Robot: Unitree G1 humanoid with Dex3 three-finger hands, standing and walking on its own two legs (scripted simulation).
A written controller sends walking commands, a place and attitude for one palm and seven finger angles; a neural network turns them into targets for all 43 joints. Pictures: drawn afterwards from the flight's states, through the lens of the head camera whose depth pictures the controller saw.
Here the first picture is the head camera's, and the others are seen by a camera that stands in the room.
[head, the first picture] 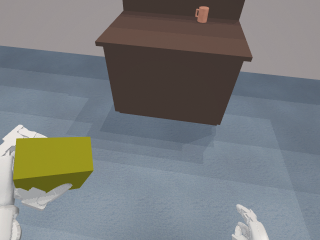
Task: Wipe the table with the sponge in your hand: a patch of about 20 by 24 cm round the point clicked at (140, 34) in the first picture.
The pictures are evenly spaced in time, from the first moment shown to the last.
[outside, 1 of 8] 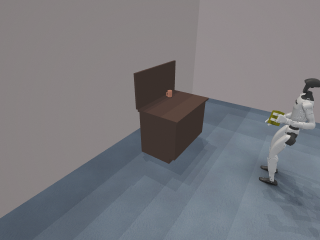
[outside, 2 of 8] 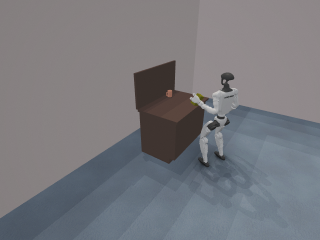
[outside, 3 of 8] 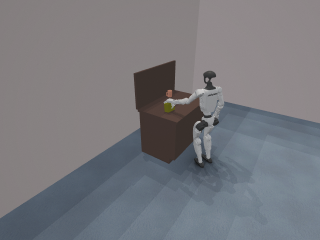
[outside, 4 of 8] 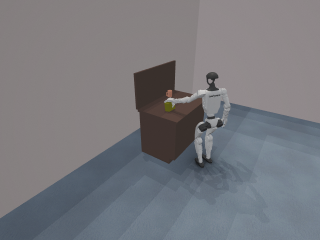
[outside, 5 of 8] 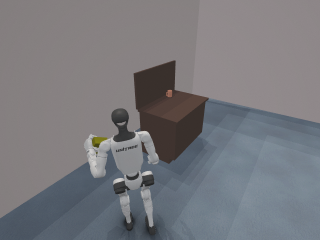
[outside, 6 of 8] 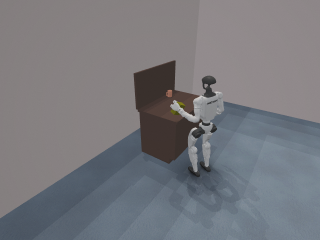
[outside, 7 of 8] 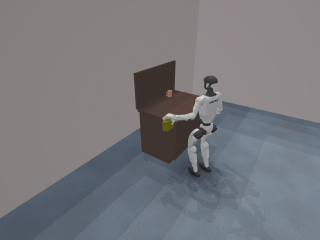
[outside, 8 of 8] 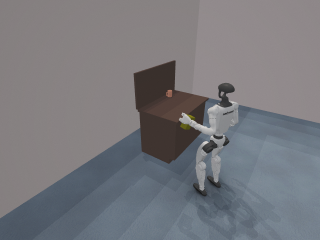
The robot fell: no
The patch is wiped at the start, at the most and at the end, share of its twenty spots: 0.00 1.00 1.00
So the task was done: no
